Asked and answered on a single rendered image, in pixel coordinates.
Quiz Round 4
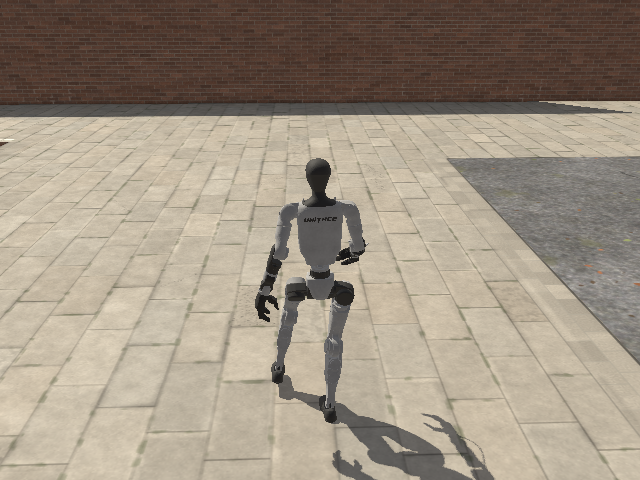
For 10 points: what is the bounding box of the right robot forearm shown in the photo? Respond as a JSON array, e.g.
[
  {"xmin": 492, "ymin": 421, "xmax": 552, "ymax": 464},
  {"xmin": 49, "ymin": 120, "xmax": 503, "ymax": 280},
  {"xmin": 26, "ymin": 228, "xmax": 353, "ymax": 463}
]
[{"xmin": 349, "ymin": 237, "xmax": 366, "ymax": 258}]

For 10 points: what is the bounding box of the right robot upper arm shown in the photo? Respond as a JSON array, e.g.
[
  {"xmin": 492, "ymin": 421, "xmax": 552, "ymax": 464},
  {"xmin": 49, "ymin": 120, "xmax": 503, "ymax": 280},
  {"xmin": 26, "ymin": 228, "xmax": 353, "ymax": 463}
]
[{"xmin": 339, "ymin": 200, "xmax": 365, "ymax": 252}]

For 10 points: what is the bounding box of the right robot hand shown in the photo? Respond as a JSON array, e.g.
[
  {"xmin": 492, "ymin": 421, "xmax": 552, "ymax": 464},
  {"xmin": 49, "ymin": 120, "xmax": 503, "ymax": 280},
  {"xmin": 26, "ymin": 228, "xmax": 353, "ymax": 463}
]
[{"xmin": 336, "ymin": 247, "xmax": 359, "ymax": 265}]

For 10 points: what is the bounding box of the left robot upper arm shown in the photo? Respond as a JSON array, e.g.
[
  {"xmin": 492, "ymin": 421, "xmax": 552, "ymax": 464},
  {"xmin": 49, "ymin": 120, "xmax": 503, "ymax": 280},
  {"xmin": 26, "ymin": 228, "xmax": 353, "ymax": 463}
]
[{"xmin": 273, "ymin": 202, "xmax": 299, "ymax": 260}]

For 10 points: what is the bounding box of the robot right foot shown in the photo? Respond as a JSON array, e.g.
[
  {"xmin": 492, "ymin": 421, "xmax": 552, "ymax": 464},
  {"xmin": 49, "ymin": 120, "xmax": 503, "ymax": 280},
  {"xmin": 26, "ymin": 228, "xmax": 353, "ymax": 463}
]
[{"xmin": 319, "ymin": 395, "xmax": 337, "ymax": 423}]

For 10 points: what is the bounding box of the left robot hand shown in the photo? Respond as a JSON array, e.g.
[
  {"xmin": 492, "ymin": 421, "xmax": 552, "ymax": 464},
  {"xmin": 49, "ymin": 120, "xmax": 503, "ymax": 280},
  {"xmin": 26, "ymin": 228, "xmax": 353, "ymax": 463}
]
[{"xmin": 255, "ymin": 292, "xmax": 279, "ymax": 322}]

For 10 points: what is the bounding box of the right robot thigh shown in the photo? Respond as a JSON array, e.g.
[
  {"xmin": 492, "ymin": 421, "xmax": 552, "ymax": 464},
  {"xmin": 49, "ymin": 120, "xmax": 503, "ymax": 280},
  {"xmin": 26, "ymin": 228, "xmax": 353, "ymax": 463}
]
[{"xmin": 324, "ymin": 280, "xmax": 355, "ymax": 357}]

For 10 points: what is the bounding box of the left robot forearm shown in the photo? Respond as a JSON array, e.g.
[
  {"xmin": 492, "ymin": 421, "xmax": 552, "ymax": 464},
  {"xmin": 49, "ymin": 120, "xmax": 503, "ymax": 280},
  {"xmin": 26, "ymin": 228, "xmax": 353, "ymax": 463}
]
[{"xmin": 258, "ymin": 244, "xmax": 282, "ymax": 296}]

